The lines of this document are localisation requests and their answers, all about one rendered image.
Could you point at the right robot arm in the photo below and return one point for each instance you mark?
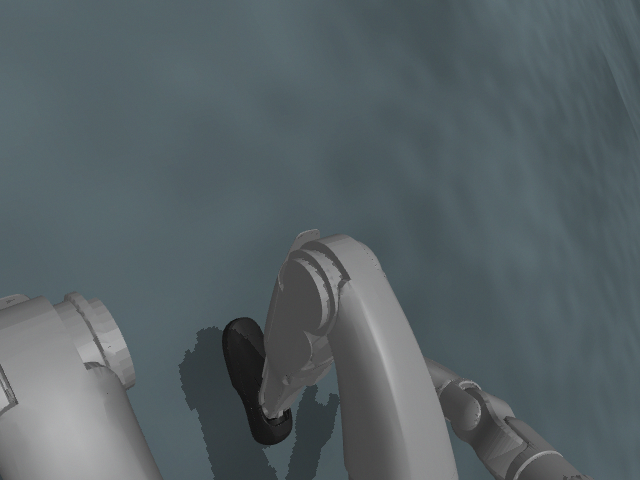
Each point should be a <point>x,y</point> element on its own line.
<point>508,447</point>

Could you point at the right robot hand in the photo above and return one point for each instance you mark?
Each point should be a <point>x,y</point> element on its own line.
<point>441,375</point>

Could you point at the right robot foot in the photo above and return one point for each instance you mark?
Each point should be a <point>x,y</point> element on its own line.
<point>244,353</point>

